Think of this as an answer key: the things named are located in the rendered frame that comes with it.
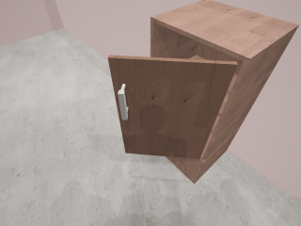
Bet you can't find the cupboard door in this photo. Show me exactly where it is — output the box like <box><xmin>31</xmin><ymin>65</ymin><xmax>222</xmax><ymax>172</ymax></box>
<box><xmin>108</xmin><ymin>55</ymin><xmax>238</xmax><ymax>159</ymax></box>

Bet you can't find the handle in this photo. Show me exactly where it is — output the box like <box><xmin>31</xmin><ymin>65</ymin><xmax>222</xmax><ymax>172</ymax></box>
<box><xmin>118</xmin><ymin>84</ymin><xmax>129</xmax><ymax>121</ymax></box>

